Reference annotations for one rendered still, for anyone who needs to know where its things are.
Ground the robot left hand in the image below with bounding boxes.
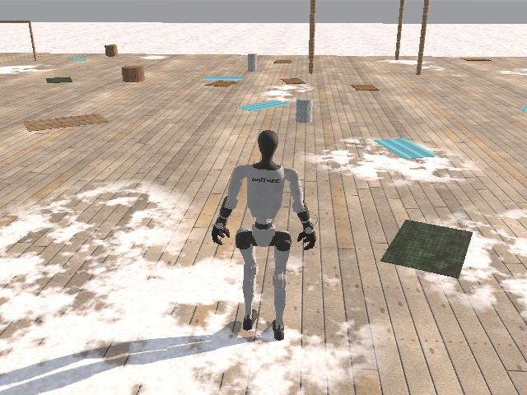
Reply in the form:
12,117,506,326
212,225,230,245

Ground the robot right shin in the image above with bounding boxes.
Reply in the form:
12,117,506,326
274,275,287,329

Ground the robot right forearm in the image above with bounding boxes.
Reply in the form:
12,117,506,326
297,200,314,234

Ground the right robot upper arm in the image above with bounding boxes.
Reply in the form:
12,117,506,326
283,167,305,213

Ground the robot left thigh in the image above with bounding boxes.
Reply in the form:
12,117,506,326
236,228,259,277

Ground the robot left forearm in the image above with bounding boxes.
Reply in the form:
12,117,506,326
215,196,232,229

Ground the robot right hand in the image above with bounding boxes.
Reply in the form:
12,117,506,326
297,231,316,250

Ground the left robot upper arm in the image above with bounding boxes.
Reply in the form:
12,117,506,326
224,165,250,210

